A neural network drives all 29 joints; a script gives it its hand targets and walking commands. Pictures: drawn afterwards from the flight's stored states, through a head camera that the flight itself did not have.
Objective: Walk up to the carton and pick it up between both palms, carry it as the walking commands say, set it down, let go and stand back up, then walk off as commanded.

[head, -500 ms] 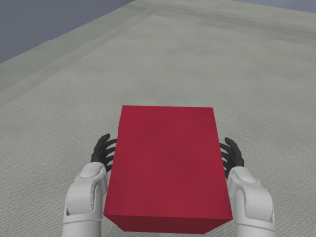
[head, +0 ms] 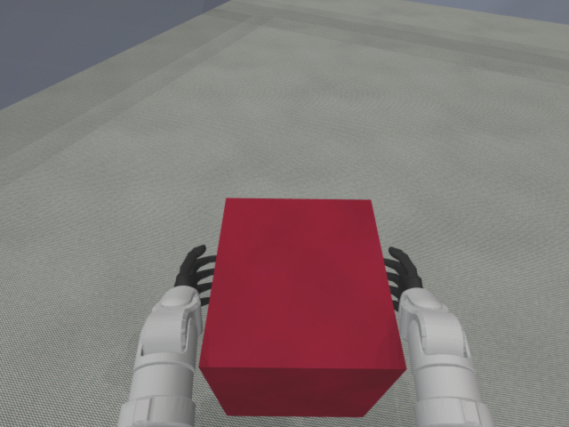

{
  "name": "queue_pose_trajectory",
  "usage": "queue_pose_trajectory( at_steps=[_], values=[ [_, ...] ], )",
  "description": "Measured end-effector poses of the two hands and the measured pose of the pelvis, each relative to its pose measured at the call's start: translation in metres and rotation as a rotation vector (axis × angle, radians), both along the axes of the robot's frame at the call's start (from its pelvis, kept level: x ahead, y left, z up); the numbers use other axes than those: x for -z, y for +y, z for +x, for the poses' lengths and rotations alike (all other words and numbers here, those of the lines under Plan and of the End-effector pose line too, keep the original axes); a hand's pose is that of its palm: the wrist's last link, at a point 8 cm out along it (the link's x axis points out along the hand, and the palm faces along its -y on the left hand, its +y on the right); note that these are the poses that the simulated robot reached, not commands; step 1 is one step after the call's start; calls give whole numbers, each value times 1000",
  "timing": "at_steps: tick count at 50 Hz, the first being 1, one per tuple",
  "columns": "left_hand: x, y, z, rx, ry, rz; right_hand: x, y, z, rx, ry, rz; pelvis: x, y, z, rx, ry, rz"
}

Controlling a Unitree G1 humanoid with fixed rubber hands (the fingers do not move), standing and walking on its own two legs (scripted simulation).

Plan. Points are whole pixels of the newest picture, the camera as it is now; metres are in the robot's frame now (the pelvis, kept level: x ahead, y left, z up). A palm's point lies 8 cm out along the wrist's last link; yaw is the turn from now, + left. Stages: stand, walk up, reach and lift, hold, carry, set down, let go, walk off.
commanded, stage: set down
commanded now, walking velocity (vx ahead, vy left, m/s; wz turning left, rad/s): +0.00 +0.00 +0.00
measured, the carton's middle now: (296, 311) +0.30 +0.00 -0.05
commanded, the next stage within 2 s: none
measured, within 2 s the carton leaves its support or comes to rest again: neither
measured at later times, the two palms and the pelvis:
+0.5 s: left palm (199, 294) +0.32 +0.17 -0.05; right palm (389, 294) +0.33 -0.15 -0.05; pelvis +0.00 -0.01 -0.02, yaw +2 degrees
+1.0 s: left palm (210, 301) +0.35 +0.17 -0.14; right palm (375, 303) +0.37 -0.15 -0.14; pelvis -0.02 +0.00 -0.08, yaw +1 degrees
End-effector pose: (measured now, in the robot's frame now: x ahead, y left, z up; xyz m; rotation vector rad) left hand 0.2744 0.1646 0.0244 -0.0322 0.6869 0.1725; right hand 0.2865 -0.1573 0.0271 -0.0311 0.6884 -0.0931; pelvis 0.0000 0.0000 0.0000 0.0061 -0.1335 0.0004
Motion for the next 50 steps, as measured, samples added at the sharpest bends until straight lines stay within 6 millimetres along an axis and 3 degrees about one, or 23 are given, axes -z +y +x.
queue_pose_trajectory(
  at_steps=[14,24,50],
  values=[
    [30,8,28,-23,20,-5,32,8,39,-21,23,23,7,-2,-4,-35,135,-7],
    [66,4,42,0,29,6,69,4,47,-2,31,28,15,-5,-4,-34,275,-9],
    [162,5,80,6,10,-5,164,4,80,24,12,36,80,-2,-24,-23,627,-14]
  ],
)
